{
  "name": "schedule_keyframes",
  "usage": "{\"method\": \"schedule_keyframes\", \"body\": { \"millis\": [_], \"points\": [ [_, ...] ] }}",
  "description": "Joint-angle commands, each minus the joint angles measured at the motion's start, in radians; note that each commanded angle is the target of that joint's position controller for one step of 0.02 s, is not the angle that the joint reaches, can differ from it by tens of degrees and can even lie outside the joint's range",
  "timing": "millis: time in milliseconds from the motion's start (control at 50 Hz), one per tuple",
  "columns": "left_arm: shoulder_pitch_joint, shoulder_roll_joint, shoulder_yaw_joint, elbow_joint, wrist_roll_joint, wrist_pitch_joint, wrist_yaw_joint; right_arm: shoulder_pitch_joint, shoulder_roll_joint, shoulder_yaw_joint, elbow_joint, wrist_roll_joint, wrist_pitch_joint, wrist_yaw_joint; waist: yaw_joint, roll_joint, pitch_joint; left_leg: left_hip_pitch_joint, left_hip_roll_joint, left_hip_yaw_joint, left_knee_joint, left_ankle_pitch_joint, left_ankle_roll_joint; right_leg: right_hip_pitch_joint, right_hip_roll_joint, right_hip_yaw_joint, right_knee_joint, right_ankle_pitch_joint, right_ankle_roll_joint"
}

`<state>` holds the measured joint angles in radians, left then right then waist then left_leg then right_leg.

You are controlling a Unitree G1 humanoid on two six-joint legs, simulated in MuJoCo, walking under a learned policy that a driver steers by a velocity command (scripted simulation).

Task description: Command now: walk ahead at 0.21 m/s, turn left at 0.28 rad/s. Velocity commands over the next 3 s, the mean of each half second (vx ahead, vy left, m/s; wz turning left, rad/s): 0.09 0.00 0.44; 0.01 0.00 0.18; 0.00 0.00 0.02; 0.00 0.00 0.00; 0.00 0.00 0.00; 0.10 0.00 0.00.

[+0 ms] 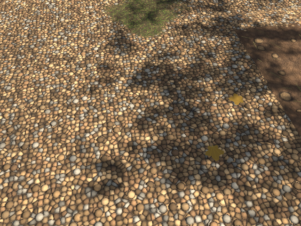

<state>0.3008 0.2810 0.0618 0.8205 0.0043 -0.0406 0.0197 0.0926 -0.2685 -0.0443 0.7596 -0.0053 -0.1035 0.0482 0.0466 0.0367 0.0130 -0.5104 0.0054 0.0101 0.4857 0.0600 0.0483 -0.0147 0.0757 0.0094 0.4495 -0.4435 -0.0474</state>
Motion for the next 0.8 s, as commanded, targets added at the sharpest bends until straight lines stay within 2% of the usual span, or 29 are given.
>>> {"method": "schedule_keyframes", "body": {
  "millis": [20,40,60,80,100,120,140,180,220,260,320,380,420,440,460,480,500,520,540,560,580,620,680,720,760,780,800],
  "points": [
    [0.093,0.07,0.009,-0.093,0.026,-0.012,0.012,0.211,-0.287,-0.076,-0.04,-0.027,-0.003,-0.009,-0.054,0.184,-0.316,0.688,0.302,-0.434,0.047,0.674,0.265,-0.421,0.0,-0.034,0.758,0.17,0.073],
    [0.13,0.079,-0.001,-0.082,0.02,-0.019,-0.001,0.232,-0.222,-0.06,-0.042,-0.013,0.008,-0.009,-0.073,0.211,-0.451,0.806,0.377,-0.645,-0.026,0.644,0.357,-0.561,0.041,0.085,0.907,-0.223,0.093],
    [0.071,0.139,0.013,-0.089,-0.008,-0.015,-0.009,0.176,-0.193,-0.057,-0.068,0.004,0.023,-0.014,-0.089,0.114,-0.393,0.725,0.333,-0.575,-0.048,0.391,0.319,-0.617,-0.021,0.134,0.964,-0.172,0.088],
    [-0.01,0.145,0.015,-0.108,-0.016,-0.003,-0.005,0.121,-0.169,-0.051,-0.084,0.012,0.038,-0.021,-0.088,0.03,-0.279,0.59,0.285,-0.493,-0.082,0.196,0.273,-0.653,-0.056,0.108,0.934,-0.106,0.085],
    [-0.061,0.144,0.019,-0.116,-0.006,0.012,0.004,0.084,-0.152,-0.043,-0.094,0.014,0.053,-0.028,-0.076,-0.038,-0.181,0.429,0.251,-0.436,-0.131,0.081,0.242,-0.647,-0.082,0.092,0.87,-0.063,0.086],
    [-0.072,0.146,0.024,-0.129,0.001,0.028,0.013,0.065,-0.155,-0.042,-0.101,0.007,0.061,-0.034,-0.049,-0.021,-0.133,0.303,0.227,-0.421,-0.167,-0.005,0.225,-0.595,-0.103,0.093,0.793,-0.026,0.083],
    [-0.062,0.13,0.023,-0.134,0.004,0.039,0.019,0.049,-0.159,-0.045,-0.108,-0.001,0.069,-0.036,-0.029,0.018,-0.107,0.221,0.19,-0.401,-0.193,-0.053,0.21,-0.545,-0.101,0.083,0.718,-0.012,0.083],
    [-0.035,0.094,0.015,-0.129,0.008,0.04,0.028,0.041,-0.173,-0.054,-0.12,-0.009,0.078,-0.044,-0.016,0.07,-0.116,0.166,0.147,-0.349,-0.197,-0.006,0.203,-0.488,-0.082,0.06,0.589,0.013,0.096],
    [-0.042,0.088,0.014,-0.129,0.01,0.037,0.033,0.053,-0.193,-0.065,-0.127,0.0,0.085,-0.057,-0.024,0.07,-0.162,0.184,0.143,-0.351,-0.179,0.003,0.203,-0.473,-0.075,0.069,0.511,0.064,0.113],
    [-0.068,0.089,0.014,-0.135,0.008,0.04,0.033,0.048,-0.197,-0.07,-0.138,0.011,0.099,-0.069,-0.034,0.071,-0.179,0.181,0.129,-0.367,-0.178,-0.127,0.183,-0.457,-0.068,0.08,0.446,0.127,0.123],
    [-0.115,0.087,0.015,-0.153,0.003,0.037,0.03,0.047,-0.195,-0.072,-0.149,0.014,0.117,-0.076,-0.053,0.1,-0.149,0.166,0.11,-0.416,-0.184,-0.306,0.161,-0.439,-0.055,0.088,0.348,0.147,0.126],
    [-0.127,0.093,0.019,-0.162,-0.006,0.017,0.019,0.065,-0.189,-0.074,-0.154,0.014,0.132,-0.077,-0.064,0.126,-0.138,0.213,0.11,-0.478,-0.152,-0.297,0.148,-0.399,-0.04,0.09,0.216,0.131,0.11],
    [-0.077,0.095,0.027,-0.148,-0.012,0.003,0.009,0.05,-0.181,-0.071,-0.163,0.023,0.143,-0.079,-0.027,0.13,-0.132,0.206,0.081,-0.489,-0.103,-0.259,0.116,-0.286,-0.037,0.069,0.015,0.223,0.083],
    [-0.052,0.131,0.039,-0.144,-0.005,0.0,0.009,0.07,-0.157,-0.065,-0.165,0.026,0.145,-0.08,-0.023,0.098,-0.136,0.151,0.04,-0.46,-0.045,-0.31,0.077,-0.186,-0.11,0.108,-0.066,0.272,0.055],
    [-0.044,0.2,0.053,-0.157,0.018,0.005,0.015,0.119,-0.097,-0.049,-0.164,0.017,0.145,-0.077,-0.055,-0.097,-0.158,0.048,-0.054,-0.317,0.173,-0.529,0.016,-0.091,-0.338,0.295,-0.113,0.349,-0.031],
    [-0.069,0.244,0.064,-0.151,0.057,0.014,0.008,0.09,-0.127,-0.06,-0.206,0.021,0.129,-0.074,-0.07,-0.365,-0.096,-0.117,-0.164,-0.148,0.371,-0.682,-0.033,-0.151,-0.467,0.524,-0.165,0.505,-0.189],
    [-0.108,0.181,0.05,-0.181,0.051,0.01,0.01,0.11,-0.202,-0.082,-0.176,0.004,0.12,-0.073,-0.061,-0.256,-0.1,-0.108,-0.107,-0.188,0.561,-0.654,-0.065,-0.166,-0.466,0.499,-0.149,0.536,-0.22],
    [-0.148,0.141,0.039,-0.189,0.034,0.009,0.013,0.132,-0.211,-0.091,-0.147,0.013,0.125,-0.073,-0.075,-0.181,-0.092,-0.104,-0.11,-0.185,0.636,-0.598,-0.081,-0.177,-0.405,0.391,-0.119,0.563,-0.18],
    [-0.171,0.12,0.032,-0.197,0.018,0.011,0.013,0.155,-0.183,-0.086,-0.12,0.013,0.139,-0.079,-0.084,-0.143,-0.087,-0.1,-0.104,-0.174,0.685,-0.562,-0.102,-0.168,-0.348,0.311,-0.097,0.571,-0.142],
    [-0.175,0.111,0.027,-0.193,0.004,0.013,0.013,0.156,-0.16,-0.079,-0.118,0.01,0.147,-0.082,-0.075,-0.145,-0.072,-0.114,-0.105,-0.173,0.728,-0.529,-0.118,-0.164,-0.336,0.282,-0.089,0.605,-0.142],
    [-0.168,0.108,0.022,-0.188,0.003,0.017,0.014,0.149,-0.131,-0.07,-0.12,0.013,0.151,-0.081,-0.073,-0.149,-0.067,-0.094,-0.104,-0.157,0.726,-0.511,-0.128,-0.175,-0.312,0.238,-0.089,0.634,-0.142],
    [-0.146,0.101,0.021,-0.176,0.007,0.025,0.015,0.106,-0.097,-0.054,-0.139,0.02,0.149,-0.079,-0.055,-0.186,-0.072,-0.072,-0.087,-0.118,0.604,-0.484,-0.142,-0.137,-0.282,0.188,-0.085,0.64,-0.144],
    [-0.136,0.114,0.025,-0.164,0.004,0.035,0.016,0.057,-0.055,-0.03,-0.158,0.013,0.144,-0.07,-0.028,-0.24,-0.102,0.081,-0.028,-0.056,0.329,-0.505,-0.145,-0.125,-0.279,0.162,-0.068,0.64,-0.147],
    [-0.105,0.139,0.031,-0.15,-0.002,0.042,0.012,0.055,-0.076,-0.035,-0.156,0.019,0.142,-0.064,-0.011,-0.262,-0.101,0.159,-0.029,-0.018,0.189,-0.474,-0.136,-0.124,-0.294,0.186,-0.058,0.641,-0.16],
    [-0.109,0.132,0.025,-0.14,-0.019,0.044,0.008,0.106,-0.078,-0.038,-0.126,0.016,0.139,-0.059,-0.045,-0.236,-0.081,0.282,-0.038,0.006,-0.079,-0.269,-0.099,-0.161,-0.278,0.179,-0.029,0.605,-0.132],
    [-0.068,0.12,0.02,-0.123,-0.022,0.036,0.006,0.111,-0.095,-0.039,-0.123,0.007,0.138,-0.06,-0.043,-0.207,-0.074,0.363,-0.021,-0.031,-0.163,-0.167,-0.069,-0.205,-0.263,0.175,-0.024,0.554,-0.088],
    [-0.047,0.098,0.011,-0.123,-0.002,0.023,0.0,0.125,-0.145,-0.045,-0.132,-0.003,0.138,-0.067,-0.027,-0.112,-0.112,0.475,0.077,-0.138,-0.132,0.005,-0.033,-0.275,-0.226,0.138,0.025,0.439,-0.022]
  ]
}}
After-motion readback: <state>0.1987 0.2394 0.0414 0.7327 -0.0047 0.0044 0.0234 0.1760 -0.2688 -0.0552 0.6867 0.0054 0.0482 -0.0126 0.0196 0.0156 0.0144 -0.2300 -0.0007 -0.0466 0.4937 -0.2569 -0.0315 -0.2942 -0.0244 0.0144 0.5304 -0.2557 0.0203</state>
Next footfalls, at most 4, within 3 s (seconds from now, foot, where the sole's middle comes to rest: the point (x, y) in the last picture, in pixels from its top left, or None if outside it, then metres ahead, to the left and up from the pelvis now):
0.44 right None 0.20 -0.12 -0.76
0.80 left None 0.08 0.11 -0.76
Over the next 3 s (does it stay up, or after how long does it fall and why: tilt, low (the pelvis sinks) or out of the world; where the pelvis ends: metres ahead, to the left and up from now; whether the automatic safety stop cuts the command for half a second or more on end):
stays up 0.15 -0.02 0.00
